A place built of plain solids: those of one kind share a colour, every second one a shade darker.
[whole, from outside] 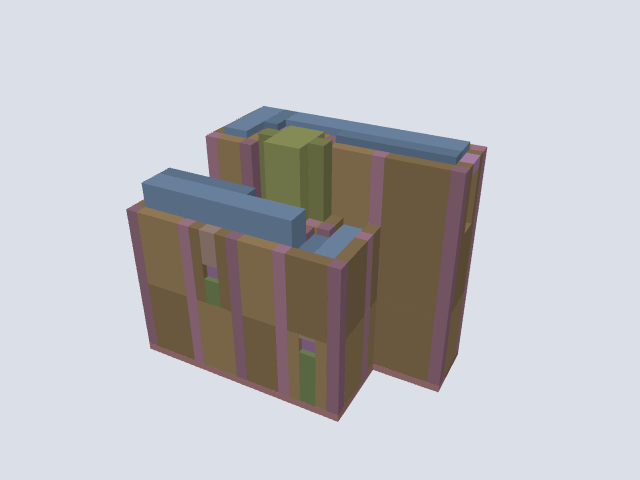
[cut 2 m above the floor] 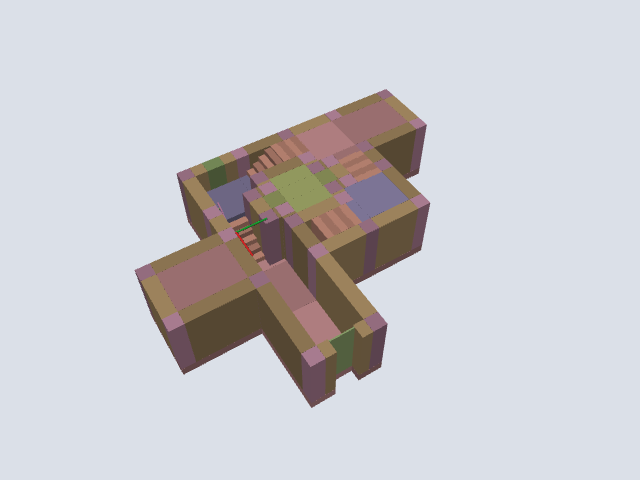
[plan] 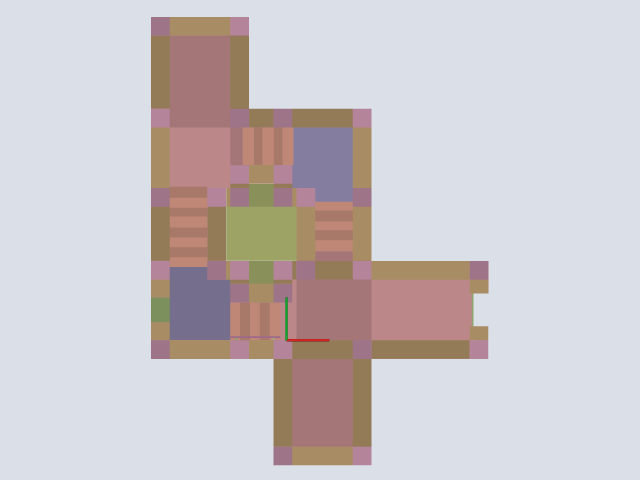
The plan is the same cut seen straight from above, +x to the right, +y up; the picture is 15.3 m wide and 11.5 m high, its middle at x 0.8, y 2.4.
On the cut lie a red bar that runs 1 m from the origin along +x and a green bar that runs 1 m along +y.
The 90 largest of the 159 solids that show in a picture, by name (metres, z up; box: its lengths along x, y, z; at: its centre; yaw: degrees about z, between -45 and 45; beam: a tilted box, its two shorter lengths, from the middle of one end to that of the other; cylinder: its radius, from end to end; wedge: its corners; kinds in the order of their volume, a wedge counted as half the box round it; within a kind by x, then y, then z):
{
 "wall_1": {"box": [0.45, 1.45, 2.91], "at": [-3.02, 0.72, 4.36]},
 "wall_2": {"box": [0.45, 1.3, 2.91], "at": [-3.02, 2.55, 1.45]},
 "wall_3": {"box": [0.45, 1.3, 2.91], "at": [-3.02, 2.55, 4.36]},
 "wall_4": {"box": [0.45, 1.45, 2.91], "at": [-3.02, 4.37, 1.45]},
 "wall_5": {"box": [0.45, 1.75, 2.91], "at": [-3.02, 6.42, 1.45]},
 "wall_6": {"box": [0.45, 1.75, 2.91], "at": [-3.02, 6.42, 4.36]},
 "wall_7": {"box": [1.45, 0.45, 2.91], "at": [-2.08, -0.23, 1.45]},
 "wall_8": {"box": [1.45, 0.45, 2.91], "at": [-2.08, -0.23, 4.36]},
 "wall_9": {"box": [1.45, 0.45, 2.91], "at": [-2.08, 7.52, 1.45]},
 "wall_10": {"box": [0.45, 1.3, 2.91], "at": [-1.68, 2.55, 1.45]},
 "wall_11": {"box": [0.45, 0.9, 2.41], "at": [-1.12, 4.65, 7.02]},
 "wall_12": {"box": [0.45, 1.75, 2.91], "at": [-1.12, 6.42, 1.45]},
 "wall_13": {"box": [0.59, 0.45, 2.91], "at": [-0.61, -0.23, 1.45]},
 "wall_14": {"box": [0.59, 0.45, 2.91], "at": [-0.61, -0.23, 4.36]},
 "wall_15": {"box": [0.59, 0.45, 2.91], "at": [-0.61, 1.12, 1.45]},
 "wall_16": {"box": [0.59, 0.45, 2.91], "at": [-0.61, 1.12, 4.36]},
 "wall_17": {"box": [0.59, 0.45, 2.91], "at": [-0.61, 3.97, 1.45]},
 "wall_18": {"box": [0.59, 0.45, 2.41], "at": [-0.61, 3.97, 7.02]},
 "wall_19": {"box": [0.59, 0.45, 2.91], "at": [-0.61, 5.32, 1.45]},
 "wall_20": {"box": [0.45, 2.1, 2.91], "at": [-0.09, -1.5, 1.45]},
 "wall_21": {"box": [0.45, 2.1, 2.91], "at": [-0.09, -1.5, 4.36]},
 "wall_22": {"box": [0.45, 2.1, 2.41], "at": [-0.09, -1.5, 7.02]},
 "wall_23": {"box": [0.45, 0.9, 2.91], "at": [-0.09, 0.45, 4.36]},
 "wall_24": {"box": [0.45, 1.45, 2.41], "at": [-0.09, 0.72, 7.02]},
 "wall_25": {"box": [0.45, 1.3, 2.91], "at": [0.46, 2.55, 1.45]},
 "wall_26": {"box": [1.45, 0.45, 2.91], "at": [0.86, -2.77, 1.45]},
 "wall_27": {"box": [1.45, 0.45, 2.91], "at": [0.86, -2.77, 4.36]},
 "wall_28": {"box": [1.45, 0.45, 2.91], "at": [0.86, -0.23, 1.45]},
 "wall_29": {"box": [1.45, 0.45, 2.91], "at": [0.86, 5.32, 1.45]},
 "wall_30": {"box": [0.9, 0.45, 2.91], "at": [1.14, 1.68, 1.45]},
 "wall_31": {"box": [0.45, 2.1, 2.91], "at": [1.81, -1.5, 1.45]},
 "wall_32": {"box": [0.45, 1.3, 2.91], "at": [1.81, 2.55, 1.45]},
 "wall_33": {"box": [0.45, 1.45, 2.91], "at": [1.81, 4.37, 1.45]},
 "wall_34": {"box": [2.35, 0.45, 2.91], "at": [3.21, -0.23, 1.45]},
 "wall_35": {"box": [2.35, 0.45, 2.91], "at": [3.21, 1.68, 1.45]},
 "floor_slab_1": {"box": [1.8, 8.2, 0.3], "at": [-2.35, 3.65, -0.15]},
 "floor_slab_2": {"box": [1.45, 1.45, 2.91], "at": [-2.08, 4.37, 1.45]},
 "floor_slab_3": {"box": [1.45, 2.2, 2.91], "at": [-2.08, 6.2, 1.45]},
 "floor_slab_4": {"box": [0.33, 0.9, 2.91], "at": [-1.19, 4.65, 1.45]},
 "floor_slab_5": {"box": [0.55, 4.55, 0.3], "at": [-1.18, 5.47, -0.15]},
 "floor_slab_6": {"box": [0.55, 4.9, 0.3], "at": [-0.04, -0.55, -0.15]},
 "floor_slab_7": {"box": [1.45, 2.1, 5.82], "at": [0.86, -1.5, 2.91]},
 "floor_slab_8": {"box": [1.8, 8.55, 0.3], "at": [1.14, 1.27, -0.15]},
 "floor_slab_9": {"box": [2.45, 2.35, 0.3], "at": [3.26, 0.72, -0.15]},
 "core_fill_1": {"box": [0.55, 1.3, 8.48], "at": [-1.18, 2.55, 4.24]},
 "core_fill_2": {"box": [0.59, 0.55, 8.48], "at": [-0.61, 1.62, 4.24]},
 "core_fill_3": {"box": [0.59, 1.3, 8.48], "at": [-0.61, 2.55, 4.24]},
 "core_fill_4": {"box": [0.59, 0.55, 8.48], "at": [-0.61, 3.47, 4.24]},
 "core_fill_5": {"box": [0.55, 1.3, 8.48], "at": [-0.04, 2.55, 4.24]},
 "roof_slab_1": {"box": [0.9, 5.85, 1.41], "at": [-2.35, 4.37, 6.02]},
 "roof_slab_2": {"box": [1.45, 0.55, 2.0], "at": [-2.08, 1.18, 4.57]},
 "roof_slab_3": {"box": [0.55, 3.65, 1.41], "at": [-1.62, 5.47, 6.02]},
 "roof_slab_4": {"box": [2.49, 0.9, 2.0], "at": [-1.56, 0.45, 4.57]},
 "roof_slab_5": {"box": [2.49, 0.9, 2.0], "at": [0.34, 4.65, 7.48]},
 "roof_slab_6": {"box": [1.45, 0.55, 2.0], "at": [0.86, 3.92, 7.48]},
 "roof_slab_7": {"box": [0.9, 6.2, 0.25], "at": [1.14, 0.55, 8.35]},
 "landing_slab_1": {"box": [1.45, 1.45, 1.16], "at": [-2.08, 0.72, 0.58]},
 "landing_slab_2": {"box": [1.45, 1.45, 4.07], "at": [0.86, 4.37, 2.04]},
 "landing_slab_3": {"box": [0.9, 0.33, 4.07], "at": [1.14, 3.48, 2.04]},
 "wallpost_1": {"box": [0.45, 0.45, 2.91], "at": [-1.12, -0.23, 1.45]},
 "wallpost_2": {"box": [0.45, 0.45, 2.91], "at": [-1.12, 1.12, 1.45]},
 "wallpost_3": {"box": [0.45, 0.45, 2.91], "at": [-1.12, 1.68, 1.45]},
 "wallpost_4": {"box": [0.45, 0.45, 2.91], "at": [-0.09, -2.77, 1.45]},
 "wallpost_5": {"box": [0.45, 0.45, 2.91], "at": [-0.09, -0.23, 1.45]},
 "wallpost_6": {"box": [0.45, 0.45, 2.91], "at": [-0.09, 1.12, 1.45]},
 "wallpost_7": {"box": [0.45, 0.45, 2.91], "at": [-0.09, 1.68, 1.45]},
 "wallpost_8": {"box": [0.45, 0.45, 2.91], "at": [-0.09, 3.42, 1.45]},
 "wallpost_9": {"box": [0.45, 0.45, 2.91], "at": [-0.09, 3.97, 1.45]},
 "wallpost_10": {"box": [0.45, 0.45, 2.91], "at": [-0.09, 5.32, 1.45]},
 "wallpost_11": {"box": [0.45, 0.45, 2.91], "at": [0.46, 1.68, 1.45]},
 "wallpost_12": {"box": [0.45, 0.45, 2.91], "at": [0.46, 3.42, 1.45]},
 "wallpost_13": {"box": [0.45, 0.45, 2.91], "at": [1.81, -2.77, 1.45]},
 "wallpost_14": {"box": [0.45, 0.45, 2.91], "at": [1.81, -0.23, 1.45]},
 "wallpost_15": {"box": [0.45, 0.45, 2.91], "at": [1.81, 1.68, 1.45]},
 "wallpost_16": {"box": [0.45, 0.45, 2.91], "at": [1.81, 3.42, 1.45]},
 "wallpost_17": {"box": [0.45, 0.45, 2.91], "at": [1.81, 5.32, 1.45]},
 "wallpost_18": {"box": [0.45, 0.45, 2.91], "at": [4.61, -0.23, 1.45]},
 "wallpost_19": {"box": [0.45, 0.45, 2.91], "at": [4.61, 1.68, 1.45]},
 "tread_slab_1": {"box": [0.9, 0.27, 2.52], "at": [-2.35, 3.31, 1.26]},
 "tread_slab_2": {"box": [0.9, 0.27, 2.72], "at": [-2.35, 3.54, 1.36]},
 "tread_slab_3": {"box": [0.27, 0.9, 3.1], "at": [-0.92, 4.65, 1.55]},
 "tread_slab_4": {"box": [0.27, 0.9, 3.3], "at": [-0.68, 4.65, 1.65]},
 "tread_slab_5": {"box": [0.27, 0.9, 3.49], "at": [-0.44, 4.65, 1.75]},
 "tread_slab_6": {"box": [0.27, 0.9, 3.69], "at": [-0.21, 4.65, 1.84]},
 "tread_slab_7": {"box": [0.27, 0.9, 3.88], "at": [0.03, 4.65, 1.94]},
 "tread_slab_8": {"box": [0.9, 0.27, 5.04], "at": [1.14, 2.26, 2.52]},
 "tread_slab_9": {"box": [0.9, 0.27, 4.85], "at": [1.14, 2.5, 2.42]},
 "tread_slab_10": {"box": [0.9, 0.27, 4.66], "at": [1.14, 2.74, 2.33]},
 "tread_slab_11": {"box": [0.9, 0.27, 4.46], "at": [1.14, 2.98, 2.23]},
 "tread_slab_12": {"box": [0.9, 0.27, 4.27], "at": [1.14, 3.21, 2.13]}
}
